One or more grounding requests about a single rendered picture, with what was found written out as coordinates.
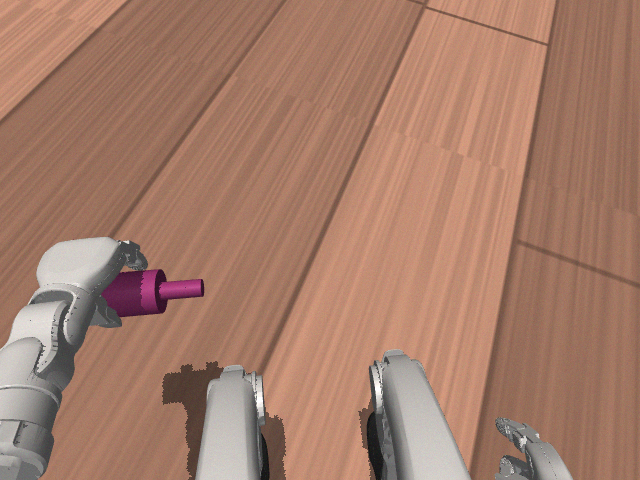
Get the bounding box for left robot hand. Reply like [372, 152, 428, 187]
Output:
[36, 237, 148, 328]

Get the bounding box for bottle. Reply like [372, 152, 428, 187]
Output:
[101, 269, 204, 317]

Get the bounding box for right robot hand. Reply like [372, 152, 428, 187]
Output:
[495, 417, 573, 480]

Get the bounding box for left robot arm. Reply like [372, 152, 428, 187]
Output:
[0, 283, 96, 480]

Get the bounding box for right robot foot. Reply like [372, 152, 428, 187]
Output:
[367, 412, 384, 480]

